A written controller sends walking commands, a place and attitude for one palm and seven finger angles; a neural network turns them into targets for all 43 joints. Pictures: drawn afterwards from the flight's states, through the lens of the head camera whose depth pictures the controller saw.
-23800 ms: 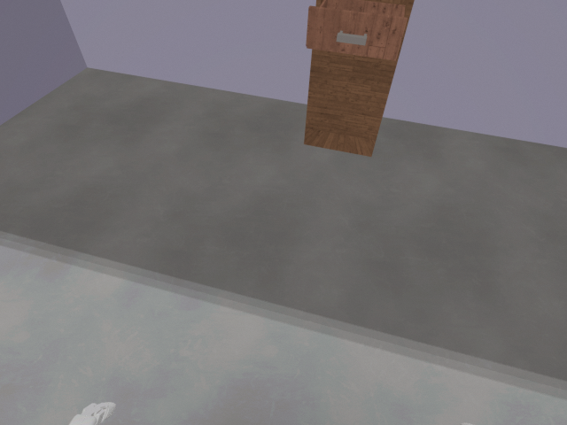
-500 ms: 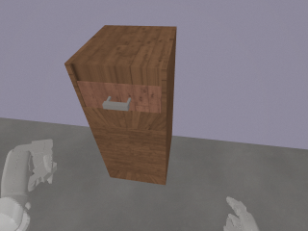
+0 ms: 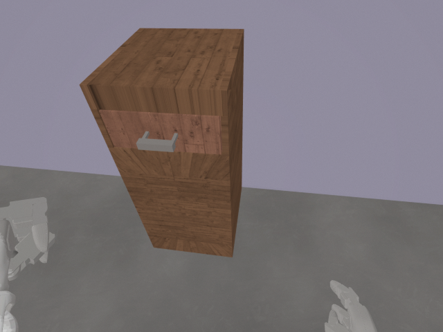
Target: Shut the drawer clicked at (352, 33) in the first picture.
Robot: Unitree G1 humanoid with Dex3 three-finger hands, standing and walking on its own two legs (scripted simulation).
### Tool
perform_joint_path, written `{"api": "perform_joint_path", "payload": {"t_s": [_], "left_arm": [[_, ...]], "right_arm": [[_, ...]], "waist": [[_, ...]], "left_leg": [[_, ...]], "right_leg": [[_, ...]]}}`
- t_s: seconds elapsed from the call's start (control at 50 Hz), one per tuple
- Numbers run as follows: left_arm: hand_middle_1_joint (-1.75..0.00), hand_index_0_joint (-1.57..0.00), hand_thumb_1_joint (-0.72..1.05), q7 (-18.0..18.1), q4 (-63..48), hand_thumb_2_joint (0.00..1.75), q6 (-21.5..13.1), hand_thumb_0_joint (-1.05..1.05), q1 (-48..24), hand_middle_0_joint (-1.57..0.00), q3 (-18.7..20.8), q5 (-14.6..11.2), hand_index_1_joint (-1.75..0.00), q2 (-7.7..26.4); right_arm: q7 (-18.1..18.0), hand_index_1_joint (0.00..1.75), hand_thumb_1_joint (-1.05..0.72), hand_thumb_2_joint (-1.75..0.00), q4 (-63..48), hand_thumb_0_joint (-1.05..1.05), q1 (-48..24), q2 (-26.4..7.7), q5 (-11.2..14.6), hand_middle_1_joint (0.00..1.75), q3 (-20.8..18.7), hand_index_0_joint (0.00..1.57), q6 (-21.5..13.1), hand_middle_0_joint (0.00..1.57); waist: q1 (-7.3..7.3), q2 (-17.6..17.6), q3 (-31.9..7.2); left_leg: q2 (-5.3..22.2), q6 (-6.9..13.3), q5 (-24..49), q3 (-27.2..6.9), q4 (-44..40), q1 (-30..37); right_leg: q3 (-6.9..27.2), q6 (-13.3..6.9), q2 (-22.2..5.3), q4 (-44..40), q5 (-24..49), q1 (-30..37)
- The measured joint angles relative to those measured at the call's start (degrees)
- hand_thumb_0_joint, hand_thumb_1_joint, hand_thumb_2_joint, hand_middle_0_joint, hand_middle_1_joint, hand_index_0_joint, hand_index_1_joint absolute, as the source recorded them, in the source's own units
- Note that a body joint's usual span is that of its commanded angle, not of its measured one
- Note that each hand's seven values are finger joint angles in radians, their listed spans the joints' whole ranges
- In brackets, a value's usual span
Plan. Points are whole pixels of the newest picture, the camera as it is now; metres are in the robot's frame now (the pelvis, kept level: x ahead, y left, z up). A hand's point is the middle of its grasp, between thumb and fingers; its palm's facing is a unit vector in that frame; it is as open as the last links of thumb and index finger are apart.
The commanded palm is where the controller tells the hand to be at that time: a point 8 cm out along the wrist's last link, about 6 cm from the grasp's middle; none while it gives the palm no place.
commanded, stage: step back with the hand held close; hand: left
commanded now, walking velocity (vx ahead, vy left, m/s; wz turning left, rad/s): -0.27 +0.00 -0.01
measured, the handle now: (158, 140) +0.62 +0.25 -0.02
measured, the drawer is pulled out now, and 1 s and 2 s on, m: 0.00 0.00 0.00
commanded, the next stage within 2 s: stop stepping back and stand still in 1.38 s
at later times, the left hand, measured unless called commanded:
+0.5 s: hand (15, 268) +0.16 +0.28 +0.16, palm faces +0.35 -0.79 -0.50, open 3.2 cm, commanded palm +0.10 +0.32 +0.18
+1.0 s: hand out of the picture +0.14 +0.28 +0.17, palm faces +0.33 -0.82 -0.48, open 3.2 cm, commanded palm +0.07 +0.32 +0.18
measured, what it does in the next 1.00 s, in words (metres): lifts its right foot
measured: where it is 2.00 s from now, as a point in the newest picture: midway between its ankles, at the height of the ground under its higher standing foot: outside the picture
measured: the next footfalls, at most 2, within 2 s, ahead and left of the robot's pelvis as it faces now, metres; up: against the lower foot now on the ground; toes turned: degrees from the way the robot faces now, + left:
right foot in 1.18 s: -0.22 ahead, -0.08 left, +0.00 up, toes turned -4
left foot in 1.50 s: -0.22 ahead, +0.09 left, +0.00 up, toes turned +4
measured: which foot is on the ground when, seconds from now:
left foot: down 0.00-1.00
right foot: down 0.00-0.76, up 0.78-1.00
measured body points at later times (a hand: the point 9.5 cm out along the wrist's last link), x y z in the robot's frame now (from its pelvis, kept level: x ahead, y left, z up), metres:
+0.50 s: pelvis -0.04 +0.04 -0.01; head -0.03 +0.03 +0.44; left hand +0.13 +0.32 +0.18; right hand +0.14 -0.20 -0.08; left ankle -0.02 +0.11 -0.74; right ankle +0.04 -0.06 -0.74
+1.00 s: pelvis -0.07 +0.04 +0.00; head -0.03 +0.07 +0.45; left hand +0.11 +0.32 +0.19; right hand +0.09 -0.19 -0.08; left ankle -0.02 +0.11 -0.74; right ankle -0.22 -0.09 -0.70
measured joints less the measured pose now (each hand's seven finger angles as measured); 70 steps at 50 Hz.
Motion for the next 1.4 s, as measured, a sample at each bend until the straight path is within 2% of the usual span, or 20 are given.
{"api": "perform_joint_path", "payload": {"t_s": [0.06,0.14,0.22,0.34,0.52,0.62,0.74,0.78,0.82,0.88,0.96,1.06,1.12,1.18,1.22,1.26,1.28,1.32,1.36,1.4], "left_arm": [[-1.60,-1.40,0.89,0.26,-0.20,0.90,-1.11,0.01,0.78,-1.41,0.88,0.00,-1.60,-0.39],[-1.60,-1.40,0.89,0.23,-0.66,0.90,-0.52,0.01,3.86,-1.41,-1.03,0.31,-1.60,-1.16],[-1.60,-1.40,0.89,0.31,-2.80,0.90,0.02,0.01,6.53,-1.41,-1.40,0.52,-1.60,0.33],[-1.60,-1.40,0.89,1.03,-5.51,0.90,-0.56,0.01,5.98,-1.41,1.23,0.58,-1.60,2.88],[-1.60,-1.40,0.89,0.95,-5.60,0.90,-0.70,0.01,4.80,-1.41,1.93,2.57,-1.60,1.88],[-1.60,-1.40,0.89,0.88,-7.25,0.90,-0.83,0.01,4.12,-1.41,1.59,3.07,-1.60,1.14],[-1.60,-1.41,0.89,1.82,-10.58,0.90,-2.39,0.01,3.52,-1.41,1.49,2.31,-1.60,1.80],[-1.60,-1.41,0.89,1.92,-10.93,0.90,-2.85,0.01,3.88,-1.41,2.11,2.85,-1.60,2.46],[-1.60,-1.41,0.89,1.65,-10.53,0.90,-2.82,0.01,3.81,-1.41,2.46,3.69,-1.60,3.17],[-1.60,-1.41,0.89,1.58,-10.59,0.90,-3.14,0.01,4.15,-1.41,3.63,3.86,-1.60,3.92],[-1.60,-1.41,0.89,1.86,-11.39,0.90,-4.38,0.01,6.21,-1.41,5.51,2.16,-1.60,3.93],[-1.60,-1.40,0.89,0.33,-11.31,0.90,-3.95,0.01,4.63,-1.41,2.71,1.29,-1.60,4.33],[-1.60,-1.40,0.89,-0.63,-13.67,0.90,-2.56,0.01,5.24,-1.41,2.09,0.43,-1.60,6.66],[-1.60,-1.40,0.89,-1.08,-17.36,0.90,-1.81,0.02,8.71,-1.41,4.76,-1.11,-1.60,10.59],[-1.60,-1.40,0.89,-1.63,-18.72,0.90,-2.04,0.02,10.52,-1.40,6.12,-1.81,-1.60,11.82],[-1.60,-1.40,0.89,-1.78,-19.15,0.90,-2.97,0.01,12.67,-1.41,7.29,-2.36,-1.60,12.64],[-1.60,-1.40,0.89,-1.59,-18.85,0.90,-3.44,0.01,13.44,-1.41,7.83,-2.36,-1.60,12.62],[-1.60,-1.40,0.88,-1.19,-16.86,0.90,-3.69,0.01,14.23,-1.41,8.93,-2.21,-1.60,11.33],[-1.60,-1.40,0.88,-0.50,-12.65,0.90,-3.08,0.01,12.88,-1.41,8.76,-1.40,-1.60,8.42],[-1.60,-1.40,0.89,0.40,-7.44,0.90,-1.63,0.01,9.33,-1.41,7.05,-0.37,-1.60,4.89]], "right_arm": [[0.28,0.30,-0.91,-0.90,0.09,0.01,-0.35,-0.25,0.12,0.30,-0.68,0.20,1.51,0.21],[-0.04,0.30,-0.91,-0.90,0.38,0.01,-0.11,-0.82,0.22,0.30,-1.65,0.20,3.22,0.21],[-0.60,0.30,-0.91,-0.90,-0.23,0.01,0.45,-0.87,0.27,0.30,-2.40,0.20,4.31,0.20],[-1.10,0.30,-0.91,-0.90,-1.40,0.01,-0.16,-0.31,0.21,0.30,-2.38,0.20,4.61,0.20],[-0.86,0.30,-0.91,-0.90,-4.41,0.01,-1.26,0.38,0.03,0.30,-1.25,0.20,3.79,0.21],[-0.56,0.30,-0.90,-0.90,-4.86,0.01,-0.65,0.50,-0.27,0.30,-0.85,0.20,3.58,0.21],[-0.51,0.30,-0.90,-0.90,-3.90,0.01,0.19,0.24,-0.61,0.30,-0.77,0.20,3.43,0.21],[-0.77,0.30,-0.90,-0.90,-3.57,0.01,0.59,0.42,-0.84,0.30,-0.79,0.20,3.25,0.21],[-0.97,0.30,-0.90,-0.90,-3.30,0.01,1.80,0.73,-1.35,0.30,-1.24,0.20,2.87,0.21],[-0.96,0.30,-0.90,-0.90,-2.43,0.01,3.47,1.61,-1.89,0.30,-1.64,0.20,2.49,0.21],[-0.27,0.30,-0.90,-0.90,-1.24,0.01,2.32,3.09,-2.25,0.30,-1.13,0.20,1.24,0.21],[1.61,0.30,-0.90,-0.90,-1.23,0.01,-4.40,3.67,-2.71,0.30,-0.17,0.20,-0.17,0.21],[2.41,0.30,-0.90,-0.90,-2.80,0.01,-7.82,3.82,-2.57,0.30,0.23,0.21,-0.15,0.21],[2.76,0.30,-0.90,-0.90,-4.81,0.01,-9.20,4.02,-2.12,0.30,0.56,0.21,0.72,0.21],[2.65,0.30,-0.90,-0.90,-5.43,0.01,-9.30,3.11,-1.59,0.30,0.39,0.21,1.99,0.21],[2.02,0.30,-0.90,-0.90,-4.62,0.01,-7.67,2.59,-0.31,0.30,-0.02,0.21,3.79,0.21],[1.67,0.30,-0.90,-0.90,-3.76,0.01,-6.41,2.50,0.39,0.30,-0.37,0.21,4.35,0.21],[0.91,0.30,-0.90,-0.90,-1.87,0.01,-4.15,2.40,0.84,0.30,-0.97,0.20,5.42,0.21],[-0.34,0.30,-0.91,-0.90,-0.74,0.01,-2.96,1.89,0.70,0.30,-1.15,0.20,6.34,0.21],[-1.62,0.30,-0.91,-0.90,-0.12,0.01,-2.75,0.76,0.44,0.30,-1.26,0.20,6.49,0.21]], "waist": [[-0.85,-0.23,-0.24],[-1.83,-1.07,-0.61],[-2.30,-2.06,-0.87],[-1.86,-3.68,-0.74],[-0.92,-4.50,-0.56],[-0.74,-4.84,-0.41],[-1.79,-6.31,0.15],[-2.28,-6.85,0.32],[-3.10,-6.22,-0.27],[-3.19,-5.17,-2.63],[-1.80,-5.92,-4.38],[-1.00,-6.72,-0.27],[-1.39,-6.86,2.26],[-1.73,-7.54,3.09],[-1.96,-5.15,3.58],[-1.84,-4.26,2.09],[-1.57,-4.94,0.67],[-0.88,-6.96,-2.29],[-0.30,-8.08,-3.94],[-0.12,-7.76,-4.27]], "left_leg": [[-0.11,-0.36,-0.20,-0.40,0.58,-2.50],[-1.46,0.24,1.04,0.46,-0.82,-3.52],[-2.54,0.96,1.55,0.96,-0.92,-4.41],[-3.51,1.80,1.96,1.48,0.47,-6.39],[-4.44,3.18,2.02,3.00,3.63,-9.54],[-3.86,3.21,0.91,2.75,7.14,-11.99],[-3.41,3.13,0.62,2.20,10.28,-14.90],[-3.62,3.72,0.80,2.35,9.88,-14.77],[-3.74,3.90,1.41,1.26,8.79,-14.67],[-3.24,3.74,3.44,-0.33,5.55,-15.25],[-1.97,2.92,6.90,0.36,0.42,-17.29],[-0.31,1.52,13.06,2.02,-5.58,-19.56],[0.48,0.87,16.42,2.82,-7.76,-20.76],[0.80,-0.18,18.59,3.71,-7.88,-22.09],[2.35,-1.12,19.15,2.42,-6.23,-22.90],[2.31,-1.91,8.32,0.87,2.29,-24.58],[1.02,-1.98,2.79,0.17,9.67,-25.84],[-0.97,-2.23,-2.67,0.77,20.01,-26.33],[-1.27,-2.66,-4.43,2.73,21.92,-23.80],[-1.09,-2.71,-4.68,4.13,18.60,-20.10]], "right_leg": [[0.15,0.09,-0.03,0.72,0.37,-2.71],[1.00,0.98,-1.44,2.12,0.18,-5.08],[1.48,1.61,-2.58,3.85,-0.19,-6.80],[1.90,2.39,-3.66,5.73,0.11,-9.01],[3.22,3.49,-4.72,9.62,0.28,-12.74],[2.73,3.17,-4.29,10.84,0.29,-14.06],[1.85,3.30,-4.10,11.60,0.75,-15.66],[3.57,4.40,-3.48,14.01,-0.61,-16.37],[5.94,5.10,-2.10,20.72,-3.45,-16.04],[8.12,5.40,-0.24,27.43,-9.56,-12.72],[8.59,5.25,-1.16,19.90,-13.80,-5.24],[8.61,5.59,-1.71,13.17,-14.88,-2.30],[8.47,5.87,-1.34,11.88,-15.58,-3.33],[7.63,5.80,-1.66,7.76,-13.46,-3.53],[5.65,2.95,-0.04,5.99,-13.21,-2.54],[4.90,1.20,0.73,5.69,-12.03,-2.13],[4.92,0.94,0.13,5.61,-11.58,-2.24],[5.41,0.88,-1.49,5.14,-10.71,-2.57],[5.83,0.70,-2.59,4.43,-9.39,-2.77],[5.43,0.67,-3.03,3.90,-7.91,-3.23]]}}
